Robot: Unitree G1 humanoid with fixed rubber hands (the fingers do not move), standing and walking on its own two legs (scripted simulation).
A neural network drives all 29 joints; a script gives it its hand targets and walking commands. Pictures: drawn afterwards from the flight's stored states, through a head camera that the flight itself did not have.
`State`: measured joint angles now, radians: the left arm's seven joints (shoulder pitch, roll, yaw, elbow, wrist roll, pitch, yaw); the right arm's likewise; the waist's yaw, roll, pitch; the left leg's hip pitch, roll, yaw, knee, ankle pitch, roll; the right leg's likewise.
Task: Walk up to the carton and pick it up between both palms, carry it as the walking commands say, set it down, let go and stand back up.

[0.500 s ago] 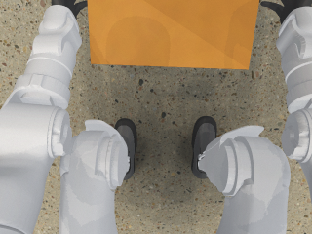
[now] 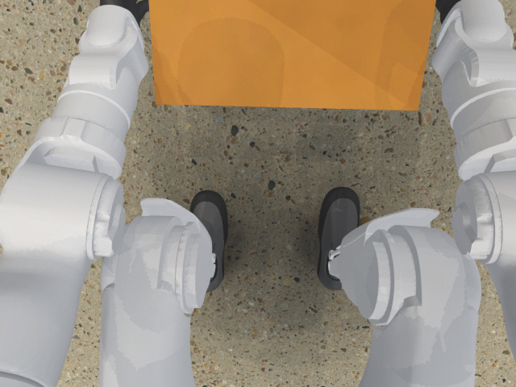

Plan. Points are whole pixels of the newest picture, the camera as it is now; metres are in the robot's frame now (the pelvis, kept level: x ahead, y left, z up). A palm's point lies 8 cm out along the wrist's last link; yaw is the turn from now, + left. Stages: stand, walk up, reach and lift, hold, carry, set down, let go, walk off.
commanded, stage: reach and lift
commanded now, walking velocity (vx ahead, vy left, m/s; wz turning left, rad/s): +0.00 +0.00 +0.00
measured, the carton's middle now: (286, 1) +0.55 -0.02 -0.26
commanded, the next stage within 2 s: none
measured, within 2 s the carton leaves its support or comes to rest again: leaves its support in 0.52 s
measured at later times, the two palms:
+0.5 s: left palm (124, 2) +0.53 +0.17 -0.19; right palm out of the picture +0.53 -0.21 -0.18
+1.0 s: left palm out of the picture +0.54 +0.16 -0.14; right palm out of the picture +0.54 -0.22 -0.14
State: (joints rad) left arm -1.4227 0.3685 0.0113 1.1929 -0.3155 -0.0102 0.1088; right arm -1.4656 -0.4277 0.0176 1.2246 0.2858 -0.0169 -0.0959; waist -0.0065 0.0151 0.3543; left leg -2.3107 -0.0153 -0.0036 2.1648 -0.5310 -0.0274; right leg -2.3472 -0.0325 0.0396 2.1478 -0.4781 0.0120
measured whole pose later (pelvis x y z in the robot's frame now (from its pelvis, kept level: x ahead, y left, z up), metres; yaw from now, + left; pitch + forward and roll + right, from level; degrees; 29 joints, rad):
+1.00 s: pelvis -0.02 +0.00 +0.01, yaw -1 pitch +29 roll +1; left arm -1.49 0.40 0.05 1.06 -0.29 0.16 0.11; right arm -1.52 -0.45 -0.04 1.10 0.26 0.15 -0.09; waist -0.01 0.00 0.52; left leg -2.13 -0.01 -0.01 2.17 -0.53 -0.03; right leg -2.18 -0.02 0.04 2.14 -0.47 0.01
